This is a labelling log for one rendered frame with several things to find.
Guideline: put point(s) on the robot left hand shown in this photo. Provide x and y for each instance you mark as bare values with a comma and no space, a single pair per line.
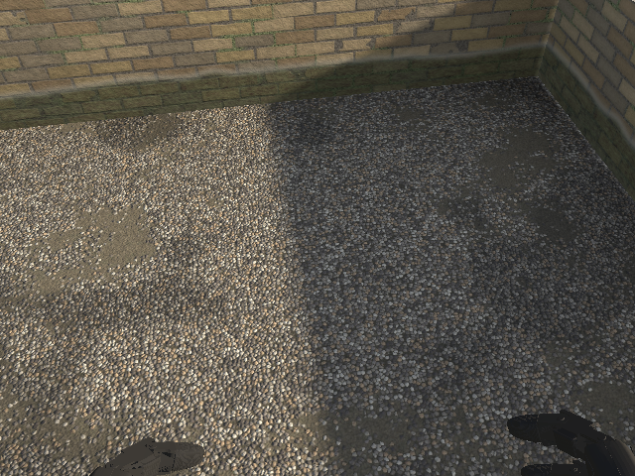
150,458

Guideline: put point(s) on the robot right hand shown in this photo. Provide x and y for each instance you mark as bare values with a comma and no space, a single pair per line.
577,437

